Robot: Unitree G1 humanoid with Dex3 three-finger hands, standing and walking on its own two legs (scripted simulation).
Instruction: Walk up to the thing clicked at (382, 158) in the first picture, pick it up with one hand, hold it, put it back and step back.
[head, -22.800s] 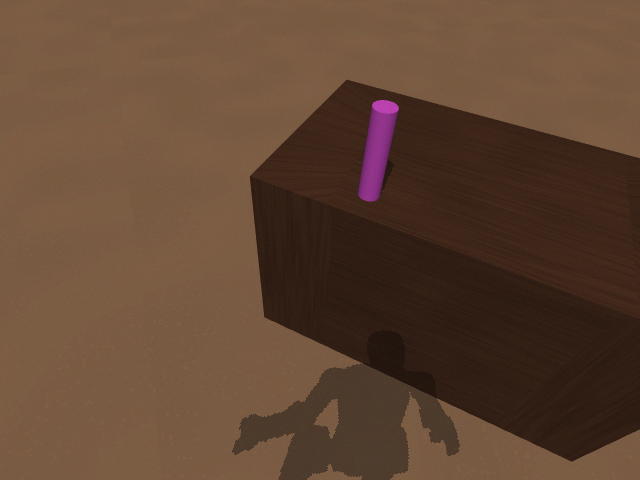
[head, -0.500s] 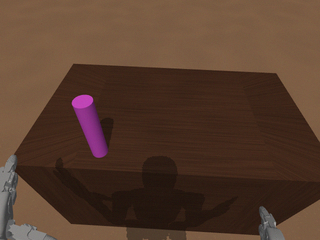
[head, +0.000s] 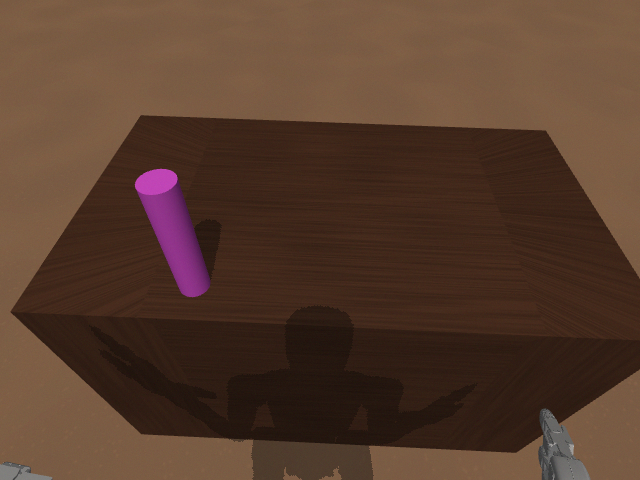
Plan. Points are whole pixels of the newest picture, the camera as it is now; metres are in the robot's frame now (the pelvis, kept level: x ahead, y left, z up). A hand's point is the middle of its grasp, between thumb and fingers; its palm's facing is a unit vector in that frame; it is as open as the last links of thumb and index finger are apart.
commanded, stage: home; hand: left
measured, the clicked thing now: (178, 240) +0.45 +0.22 +0.04
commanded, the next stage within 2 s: none
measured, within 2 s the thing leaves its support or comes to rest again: neither
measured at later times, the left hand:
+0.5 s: hand (168, 460) +0.18 +0.18 -0.06, palm faces +0.09 -0.98 -0.19, open 17.6 cm
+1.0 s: hand (164, 451) +0.19 +0.19 -0.06, palm faces +0.09 -0.97 -0.22, open 17.7 cm
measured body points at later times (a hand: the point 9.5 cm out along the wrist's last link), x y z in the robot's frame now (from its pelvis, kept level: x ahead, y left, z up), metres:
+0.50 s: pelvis +0.01 +0.01 -0.01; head +0.05 +0.02 +0.44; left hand +0.17 +0.24 -0.05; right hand +0.17 -0.22 -0.04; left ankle +0.01 +0.14 -0.69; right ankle +0.02 -0.13 -0.69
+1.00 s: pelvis +0.02 +0.01 -0.01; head +0.05 +0.02 +0.44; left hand +0.18 +0.24 -0.04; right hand +0.18 -0.21 -0.04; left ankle +0.01 +0.14 -0.69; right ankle +0.02 -0.13 -0.69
